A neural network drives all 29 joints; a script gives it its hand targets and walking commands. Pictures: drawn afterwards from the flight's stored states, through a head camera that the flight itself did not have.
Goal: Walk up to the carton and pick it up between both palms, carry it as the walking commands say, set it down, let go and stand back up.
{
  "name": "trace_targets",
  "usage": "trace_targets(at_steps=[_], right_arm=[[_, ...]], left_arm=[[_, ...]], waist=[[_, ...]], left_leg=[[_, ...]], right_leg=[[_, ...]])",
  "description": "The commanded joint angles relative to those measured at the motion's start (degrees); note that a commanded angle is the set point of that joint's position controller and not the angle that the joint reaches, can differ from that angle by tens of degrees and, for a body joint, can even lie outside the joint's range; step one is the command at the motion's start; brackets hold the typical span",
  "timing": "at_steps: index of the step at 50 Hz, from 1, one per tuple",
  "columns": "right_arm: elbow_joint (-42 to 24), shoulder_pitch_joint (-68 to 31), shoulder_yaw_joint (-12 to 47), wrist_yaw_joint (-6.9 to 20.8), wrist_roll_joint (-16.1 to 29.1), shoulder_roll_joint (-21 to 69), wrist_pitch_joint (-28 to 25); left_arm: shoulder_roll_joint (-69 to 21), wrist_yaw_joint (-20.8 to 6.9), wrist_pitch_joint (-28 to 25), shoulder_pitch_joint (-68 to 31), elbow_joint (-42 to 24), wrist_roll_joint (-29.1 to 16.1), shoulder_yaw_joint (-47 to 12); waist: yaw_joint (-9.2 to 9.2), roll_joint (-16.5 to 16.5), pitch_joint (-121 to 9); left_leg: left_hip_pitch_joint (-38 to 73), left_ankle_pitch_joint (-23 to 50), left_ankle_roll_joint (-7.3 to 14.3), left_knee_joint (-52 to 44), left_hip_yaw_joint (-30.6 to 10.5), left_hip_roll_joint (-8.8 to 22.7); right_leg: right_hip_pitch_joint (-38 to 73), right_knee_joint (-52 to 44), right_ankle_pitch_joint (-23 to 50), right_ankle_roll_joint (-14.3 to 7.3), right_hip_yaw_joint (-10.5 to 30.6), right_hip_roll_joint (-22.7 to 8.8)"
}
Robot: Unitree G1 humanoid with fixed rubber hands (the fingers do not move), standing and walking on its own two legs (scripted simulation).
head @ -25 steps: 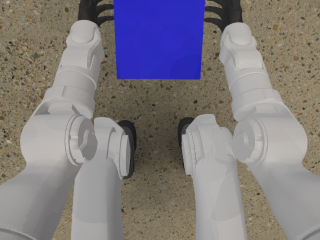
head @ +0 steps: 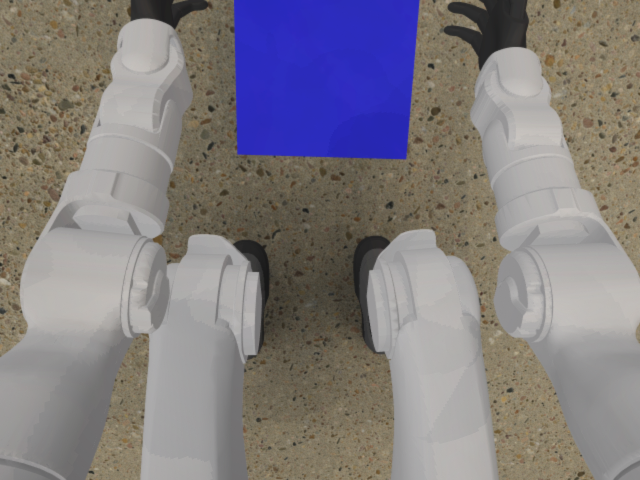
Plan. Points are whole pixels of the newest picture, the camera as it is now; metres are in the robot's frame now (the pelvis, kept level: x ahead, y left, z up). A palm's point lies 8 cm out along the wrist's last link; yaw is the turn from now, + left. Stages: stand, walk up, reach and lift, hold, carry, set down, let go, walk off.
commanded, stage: set down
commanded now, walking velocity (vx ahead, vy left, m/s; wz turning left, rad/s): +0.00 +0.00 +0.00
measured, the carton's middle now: (322, 34) +0.54 -0.02 -0.28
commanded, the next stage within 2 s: let go in 1.16 s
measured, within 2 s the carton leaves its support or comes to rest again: neither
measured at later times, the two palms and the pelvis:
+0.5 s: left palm out of the picture +0.51 +0.13 -0.05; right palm (609, 7) +0.50 -0.20 -0.05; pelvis -0.02 +0.00 +0.09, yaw +0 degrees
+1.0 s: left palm out of the picture +0.51 +0.14 +0.11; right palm out of the picture +0.50 -0.20 +0.10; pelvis -0.01 -0.01 +0.21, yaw +0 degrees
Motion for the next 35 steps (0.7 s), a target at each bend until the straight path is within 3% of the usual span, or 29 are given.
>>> trace_targets(at_steps=[1, 2, 3, 5, 6, 7, 11, 12, 13, 14, 15, 16, 17, 18, 19, 20, 21, 23, 24, 25, 26, 27, 29, 30, 31, 32, 33, 34, 35], right_arm=[[-21.65, -12.50, 1.19, -2.11, 7.50, -7.36, 1.15], [-17.25, -9.13, 2.28, -2.13, 7.60, -6.67, 2.71], [-20.54, -8.74, 1.49, -2.35, 6.27, -7.52, 3.26], [-22.62, -7.90, -0.19, -3.15, 4.53, -8.46, 5.32], [-25.90, -9.57, -0.16, -3.67, 4.93, -8.61, 6.24], [-35.97, -9.04, -0.72, -4.41, 3.94, -10.07, 7.11], [-28.80, -11.38, -1.61, -4.42, 4.25, -9.73, 11.68], [-38.13, -13.33, -3.27, -4.61, 3.77, -10.89, 11.78], [-36.99, -12.96, -2.01, -4.01, 3.95, -8.25, 12.29], [-37.63, -13.44, 0.68, -3.46, 5.19, -8.59, 12.66], [-40.14, -14.40, -1.58, -3.96, 5.43, -9.77, 12.44], [-40.45, -14.54, -2.43, -4.20, 4.17, -11.46, 12.80], [-33.69, -11.29, 0.31, -3.49, 6.93, -7.92, 14.20], [-28.45, -8.80, -0.90, -3.52, 5.01, -8.29, 14.61], [-28.55, -9.96, -2.89, -3.42, 2.94, -9.74, 14.32], [-27.58, -12.12, -2.29, -3.29, 4.03, -7.80, 14.34], [-29.92, -13.58, -2.72, -3.07, 4.16, -10.20, 14.39], [-23.65, -9.84, -2.30, -2.28, 3.72, -7.69, 14.87], [-27.03, -10.93, -1.67, -2.41, 5.57, -5.20, 14.91], [-28.53, -9.97, -4.32, -2.57, 2.61, -10.11, 14.50], [-36.26, -12.09, -3.97, -2.89, 5.12, -7.94, 14.21], [-35.61, -8.37, -5.92, -3.16, 2.65, -10.83, 14.64], [-45.05, -12.86, -1.99, -3.33, 5.47, -9.91, 16.59], [-46.90, -13.02, -2.35, -3.71, 5.97, -11.12, 17.71], [-42.22, -9.35, -2.30, -3.85, 4.62, -10.38, 18.60], [-41.83, -9.40, -2.17, -3.65, 5.85, -8.74, 19.17], [-38.65, -5.99, -3.89, -3.49, 2.26, -10.75, 19.08], [-34.60, -6.72, -2.55, -2.65, 2.66, -9.86, 19.81], [-42.29, -6.71, -1.82, -3.02, 4.22, -7.58, 19.19]], left_arm=[[1.20, 2.09, 0.69, -8.88, -20.06, -2.22, -0.69], [-0.84, 2.25, 2.50, -7.82, -16.20, -3.75, -3.11], [0.27, 2.25, 3.05, -4.62, -15.68, -3.06, -0.15], [1.20, 2.20, 4.70, -6.50, -22.59, -3.32, 0.60], [2.52, 2.65, 5.97, -5.03, -20.12, -1.75, 1.44], [6.77, 3.75, 5.98, -7.79, -34.90, -1.86, 4.73], [4.42, 3.54, 10.42, -11.83, -32.54, -3.11, 1.34], [3.03, 3.62, 11.21, -11.35, -38.39, -3.28, 2.03], [2.46, 3.02, 11.84, -10.55, -32.19, -4.29, 0.63], [4.59, 2.77, 11.59, -11.52, -36.93, -2.30, 2.55], [5.10, 3.13, 11.61, -13.79, -42.56, -2.62, 3.72], [3.93, 3.06, 12.66, -13.19, -39.49, -3.78, 2.85], [5.10, 3.37, 13.42, -10.65, -35.20, -2.03, 2.59], [6.28, 3.55, 13.69, -9.94, -27.04, -0.25, 3.75], [5.30, 3.15, 13.71, -10.19, -33.09, 0.14, 5.00], [5.44, 3.52, 14.11, -11.69, -27.67, 0.49, 3.76], [2.68, 3.40, 14.60, -11.79, -29.43, -2.37, 0.59], [4.59, 3.03, 14.80, -8.39, -24.95, 1.70, 3.69], [5.47, 3.50, 14.26, -9.59, -28.24, 2.52, 4.47], [5.32, 3.63, 14.42, -10.32, -29.96, 1.55, 4.07], [4.98, 3.54, 14.05, -11.99, -38.85, 0.58, 3.79], [4.69, 4.10, 14.26, -12.19, -44.54, 1.18, 4.95], [7.14, 4.00, 16.07, -11.53, -43.70, -0.47, 3.92], [9.41, 3.60, 16.82, -12.65, -46.13, 1.02, 4.49], [9.10, 3.31, 18.11, -7.89, -36.89, 0.71, 4.96], [7.95, 3.64, 18.59, -9.01, -41.92, 1.34, 4.30], [6.48, 3.30, 19.29, -2.41, -33.90, 3.56, 6.89], [3.93, 2.95, 19.90, -6.23, -34.33, 0.80, 3.16], [3.13, 2.67, 19.21, -5.86, -41.13, 0.58, 3.28]], waist=[[-1.32, 2.47, -101.96], [-3.80, 3.08, -99.84], [-2.93, 1.00, -101.68], [-4.29, 1.91, -100.15], [-2.08, 3.38, -106.15], [-1.30, 0.43, -116.64], [-1.63, 1.25, -108.55], [-2.59, 2.01, -109.17], [-4.73, 1.21, -103.46], [-0.05, 0.21, -105.73], [-1.32, 2.25, -112.98], [-3.71, -0.26, -110.92], [-0.89, 1.48, -109.83], [-1.60, 2.66, -101.48], [-2.15, 2.25, -102.58], [-1.41, 2.68, -99.93], [-4.31, 2.01, -101.40], [0.01, 3.53, -98.45], [2.04, 5.62, -104.10], [-2.77, 3.43, -103.57], [-1.44, 4.04, -112.51], [-3.39, 5.13, -117.69], [-1.82, 1.28, -123.95], [-0.59, 2.56, -126.18], [-1.59, 1.83, -122.11], [0.53, 4.21, -120.94], [-0.18, 2.14, -116.08], [-3.15, 2.54, -108.47], [-1.38, 3.07, -120.14]], left_leg=[[54.72, 22.35, -0.11, -9.46, 1.18, -1.96], [53.75, 21.22, -0.59, -10.50, 2.03, -1.48], [53.48, 19.63, -0.21, -10.35, 3.07, -1.88], [51.19, 16.48, -1.01, -12.99, 3.17, -1.71], [57.12, 15.22, -0.56, -14.51, 3.43, -1.83], [61.39, 22.10, -0.88, -14.86, 3.73, -2.43], [59.58, 16.62, -0.42, -18.47, 3.06, -2.70], [59.79, 19.50, -1.02, -17.87, 3.64, -2.53], [59.68, 18.61, -0.04, -18.97, 3.49, -2.66], [58.83, 19.53, 0.36, -19.67, 4.28, -3.18], [62.08, 21.17, -0.17, -18.97, 3.75, -2.91], [61.77, 19.06, -0.11, -19.50, 4.27, -3.12], [63.34, 14.95, 0.06, -22.28, 3.62, -2.44], [61.79, 11.72, -0.27, -23.05, 3.60, -2.06], [61.13, 10.45, -0.42, -24.10, 3.68, -2.32], [62.35, 9.08, -0.03, -25.65, 2.87, -1.59], [65.95, 10.04, 0.02, -26.77, 2.62, -1.37], [65.37, 9.95, 0.19, -28.79, 3.46, -1.66], [68.60, 14.26, 0.21, -27.91, 4.22, -1.71], [68.05, 14.05, -0.10, -28.99, 2.87, -2.18], [72.83, 17.19, -0.17, -29.60, 2.37, -2.04], [73.23, 18.35, -0.84, -29.60, 2.91, -2.46], [76.07, 20.88, 0.73, -30.24, 3.93, -3.33], [78.96, 23.99, 0.49, -30.83, 3.56, -3.14], [76.47, 19.73, 0.43, -31.92, 3.89, -2.37], [78.20, 18.99, 0.22, -33.93, 3.45, -2.25], [73.46, 17.43, 0.28, -35.21, 3.57, -3.10], [74.92, 15.25, 0.08, -37.32, 3.15, -2.53], [79.86, 20.83, 0.28, -37.67, 2.22, -2.57]], right_leg=[[45.36, -12.01, 18.92, 1.07, -4.20, -0.57], [44.16, -12.30, 19.78, 1.40, -5.38, -0.55], [48.34, -14.11, 17.79, 1.20, -5.04, -0.25], [49.12, -15.44, 16.55, 0.78, -5.35, -0.32], [54.22, -17.29, 14.49, 0.87, -5.26, 0.04], [61.21, -16.39, 22.16, 0.99, -6.11, 1.01], [58.40, -18.55, 16.51, 0.12, -6.24, 1.23], [58.79, -19.16, 19.36, 0.15, -6.19, 1.33], [56.82, -21.11, 18.60, 0.11, -6.37, 1.69], [60.19, -21.60, 20.03, 0.33, -5.33, 1.52], [62.34, -21.35, 21.61, 0.30, -4.84, 1.39], [64.18, -22.81, 20.73, 0.30, -5.58, 1.51], [62.40, -23.59, 16.15, 0.56, -6.14, 1.26], [56.20, -26.44, 10.86, 0.31, -4.73, 0.97], [58.48, -26.02, 10.68, -0.29, -5.36, 0.40], [55.57, -27.22, 8.09, 0.10, -5.76, 0.61], [55.70, -27.34, 9.42, -0.27, -7.04, 0.79], [55.94, -30.29, 8.71, -0.42, -5.94, 0.22], [58.54, -29.96, 13.20, 0.06, -5.39, 0.73], [57.07, -30.59, 13.01, -0.15, -6.10, 1.35], [62.70, -30.65, 15.94, 0.05, -6.51, 1.06], [68.19, -31.12, 19.09, -0.51, -5.63, 1.59], [74.89, -32.29, 22.34, 0.41, -5.55, 1.89], [75.70, -33.36, 24.44, 0.32, -4.67, 2.28], [76.49, -35.69, 21.03, 0.67, -4.47, 1.66], [75.99, -35.68, 21.19, 0.46, -4.54, 1.83], [76.01, -37.25, 19.34, 0.19, -4.21, 1.29], [71.21, -38.93, 15.98, -0.10, -4.78, 1.32], [79.77, -38.32, 23.29, 0.04, -4.73, 1.53]])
